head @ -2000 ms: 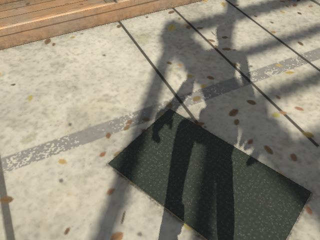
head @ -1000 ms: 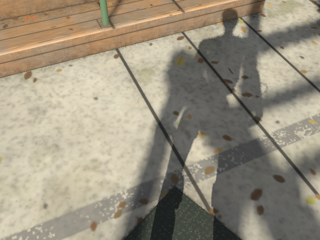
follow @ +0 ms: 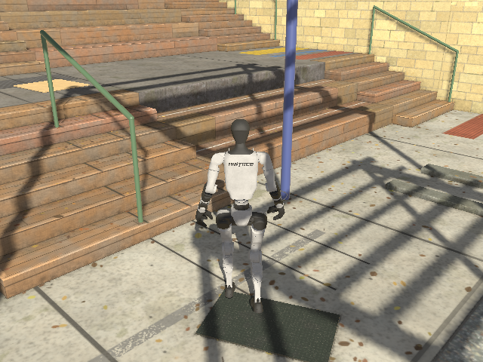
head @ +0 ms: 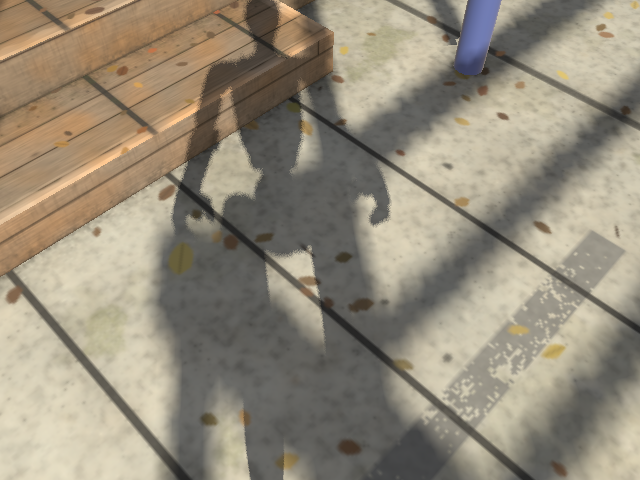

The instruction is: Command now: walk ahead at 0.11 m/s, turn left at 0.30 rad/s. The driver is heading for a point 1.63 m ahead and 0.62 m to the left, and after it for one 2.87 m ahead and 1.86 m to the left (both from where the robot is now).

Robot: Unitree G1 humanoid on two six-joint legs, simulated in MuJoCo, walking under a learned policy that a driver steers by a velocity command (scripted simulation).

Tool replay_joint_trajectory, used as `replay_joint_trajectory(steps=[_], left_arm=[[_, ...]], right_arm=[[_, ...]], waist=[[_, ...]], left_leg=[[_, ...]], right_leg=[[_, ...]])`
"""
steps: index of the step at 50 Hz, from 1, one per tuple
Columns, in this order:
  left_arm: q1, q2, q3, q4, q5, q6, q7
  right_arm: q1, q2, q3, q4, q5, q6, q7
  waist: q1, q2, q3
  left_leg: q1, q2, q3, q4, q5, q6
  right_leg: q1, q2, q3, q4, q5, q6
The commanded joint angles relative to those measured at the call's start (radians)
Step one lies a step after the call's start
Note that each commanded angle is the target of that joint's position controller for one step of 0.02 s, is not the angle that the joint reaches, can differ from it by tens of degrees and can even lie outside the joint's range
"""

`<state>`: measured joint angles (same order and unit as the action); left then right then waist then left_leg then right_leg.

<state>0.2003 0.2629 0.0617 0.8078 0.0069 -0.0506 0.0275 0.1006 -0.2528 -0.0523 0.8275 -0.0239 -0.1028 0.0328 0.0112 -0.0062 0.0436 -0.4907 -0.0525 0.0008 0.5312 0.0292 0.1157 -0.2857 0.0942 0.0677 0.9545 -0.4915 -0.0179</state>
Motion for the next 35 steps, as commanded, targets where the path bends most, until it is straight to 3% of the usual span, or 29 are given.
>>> replay_joint_trajectory(steps=[1, 2, 3, 4, 6, 8, 11, 14, 17, 18, 19, 20, 21, 22, 23, 24, 26, 29, 32, 35], left_arm=[[0.057, 0.13, 0.021, -0.07, -0.008, 0.014, -0.002], [0.01, 0.125, 0.025, -0.081, 0.0, 0.029, 0.006], [-0.006, 0.128, 0.03, -0.092, 0.007, 0.038, 0.013], [0.005, 0.102, 0.026, -0.097, 0.006, 0.04, 0.018], [0.024, 0.064, 0.015, -0.09, 0.002, 0.034, 0.026], [0.012, 0.07, 0.015, -0.09, -0.004, 0.036, 0.029], [-0.024, 0.072, 0.014, -0.101, -0.006, 0.043, 0.028], [-0.041, 0.084, 0.017, -0.11, -0.012, 0.031, 0.018], [0.022, 0.09, 0.026, -0.09, -0.019, 0.014, 0.003], [0.056, 0.123, 0.038, -0.079, -0.012, 0.013, 0.002], [0.056, 0.214, 0.059, -0.079, 0.027, 0.017, 0.004], [-0.003, 0.215, 0.062, -0.11, 0.059, 0.015, 0.005], [-0.066, 0.161, 0.046, -0.145, 0.053, 0.008, 0.012], [-0.117, 0.121, 0.036, -0.163, 0.032, 0.006, 0.017], [-0.131, 0.108, 0.032, -0.168, 0.012, 0.006, 0.019], [-0.12, 0.103, 0.026, -0.165, 0.004, 0.008, 0.02], [-0.077, 0.112, 0.026, -0.159, 0.009, 0.016, 0.022], [-0.002, 0.142, 0.039, -0.147, 0.011, 0.031, 0.028], [-0.012, 0.181, 0.055, -0.153, 0.005, 0.04, 0.023], [-0.027, 0.198, 0.064, -0.155, -0.008, 0.039, 0.01]], right_arm=[[0.055, -0.148, -0.038, -0.089, 0.02, 0.024, -0.009], [0.03, -0.146, -0.036, -0.098, 0.027, 0.041, -0.015], [0.026, -0.143, -0.034, -0.104, 0.03, 0.049, -0.021], [0.018, -0.147, -0.037, -0.108, 0.026, 0.061, -0.027], [0.027, -0.168, -0.05, -0.123, 0.015, 0.079, -0.041], [0.034, -0.181, -0.059, -0.14, 0.024, 0.09, -0.055], [0.025, -0.185, -0.065, -0.16, 0.033, 0.107, -0.067], [0.048, -0.184, -0.07, -0.168, 0.032, 0.123, -0.073], [0.037, -0.173, -0.069, -0.186, 0.041, 0.138, -0.078], [0.059, -0.152, -0.063, -0.188, 0.046, 0.142, -0.08], [0.036, -0.131, -0.062, -0.22, 0.054, 0.139, -0.076], [0.05, -0.164, -0.072, -0.229, 0.044, 0.124, -0.068], [0.083, -0.216, -0.09, -0.212, 0.035, 0.12, -0.059], [0.121, -0.217, -0.095, -0.181, 0.038, 0.128, -0.056], [0.136, -0.191, -0.089, -0.168, 0.031, 0.138, -0.06], [0.135, -0.159, -0.079, -0.168, 0.03, 0.146, -0.06], [0.096, -0.131, -0.066, -0.197, 0.041, 0.148, -0.054], [0.01, -0.112, -0.052, -0.253, 0.048, 0.145, -0.047], [-0.001, -0.098, -0.04, -0.279, 0.046, 0.146, -0.034], [0.014, -0.116, -0.047, -0.287, 0.048, 0.154, -0.022]], waist=[[-0.038, 0.087, -0.258], [-0.033, 0.028, -0.179], [-0.017, 0.035, -0.14], [0.004, 0.066, -0.13], [0.006, 0.123, -0.18], [-0.004, 0.128, -0.223], [-0.016, 0.151, -0.201], [-0.032, 0.173, -0.181], [0.008, 0.168, -0.159], [0.013, 0.126, -0.162], [-0.006, -0.122, -0.124], [-0.022, -0.275, -0.111], [-0.048, -0.197, -0.113], [-0.064, -0.132, -0.097], [-0.061, -0.101, -0.086], [-0.048, -0.092, -0.07], [-0.023, -0.104, -0.063], [0.033, -0.154, -0.085], [0.038, -0.178, -0.116], [0.032, -0.203, -0.123]], left_leg=[[0.468, 0.334, -0.514, -0.192, 0.124, 0.196], [0.335, 0.296, -0.459, -0.229, 0.007, 0.167], [0.246, 0.257, -0.412, -0.238, 0.004, 0.146], [0.2, 0.21, -0.367, -0.238, 0.007, 0.125], [0.201, 0.176, -0.339, -0.224, 0.057, 0.118], [0.206, 0.179, -0.363, -0.222, -0.028, 0.113], [0.167, 0.165, -0.404, -0.239, -0.247, 0.089], [0.19, 0.166, -0.466, -0.232, -0.317, 0.074], [0.158, 0.124, -0.483, -0.186, -0.344, 0.035], [0.086, 0.075, -0.443, -0.117, -0.415, -0.004], [-0.112, -0.047, -0.264, 0.071, -0.525, -0.059], [-0.16, -0.089, -0.159, 0.37, -0.586, -0.105], [-0.153, -0.037, -0.179, 0.531, -0.539, -0.126], [-0.137, -0.032, -0.159, 0.595, -0.49, -0.139], [-0.163, -0.023, -0.147, 0.66, -0.446, -0.152], [-0.187, -0.02, -0.135, 0.721, -0.431, -0.163], [-0.204, 0.001, -0.088, 0.704, -0.393, -0.184], [-0.225, 0.04, -0.056, 0.55, -0.389, -0.216], [-0.099, 0.07, -0.008, 0.398, -0.413, -0.211], [0.029, 0.058, 0.049, 0.257, -0.396, -0.184]], right_leg=[[-0.337, -0.051, 0.056, 0.391, -0.036, 0.035], [-0.333, -0.071, 0.044, 0.326, 0.001, 0.037], [-0.294, -0.093, 0.042, 0.239, 0.025, 0.039], [-0.256, -0.087, 0.023, 0.142, 0.048, 0.045], [-0.208, -0.06, -0.007, 0.022, 0.094, 0.066], [-0.176, -0.054, 0.01, -0.059, 0.162, 0.08], [-0.139, -0.048, 0.022, -0.178, 0.2, 0.086], [-0.108, -0.044, 0.034, -0.292, 0.197, 0.078], [0.036, -0.054, 0.01, -0.53, 0.3, 0.04], [0.141, -0.127, 0.04, -0.6, 0.322, 0.011], [0.184, -0.31, 0.26, -0.646, 0.302, -0.102], [0.106, -0.464, 0.439, -0.711, 0.414, -0.205], [0.075, -0.472, 0.401, -0.694, 0.441, -0.217], [0.057, -0.406, 0.293, -0.675, 0.437, -0.179], [0.08, -0.369, 0.238, -0.658, 0.432, -0.151], [0.089, -0.355, 0.197, -0.647, 0.496, -0.151], [0.122, -0.324, 0.112, -0.641, 0.584, -0.161], [0.247, -0.349, 0.085, -0.626, 0.669, -0.191], [0.23, -0.374, 0.036, -0.614, 0.712, -0.2], [0.187, -0.386, -0.005, -0.6, 0.72, -0.196]])
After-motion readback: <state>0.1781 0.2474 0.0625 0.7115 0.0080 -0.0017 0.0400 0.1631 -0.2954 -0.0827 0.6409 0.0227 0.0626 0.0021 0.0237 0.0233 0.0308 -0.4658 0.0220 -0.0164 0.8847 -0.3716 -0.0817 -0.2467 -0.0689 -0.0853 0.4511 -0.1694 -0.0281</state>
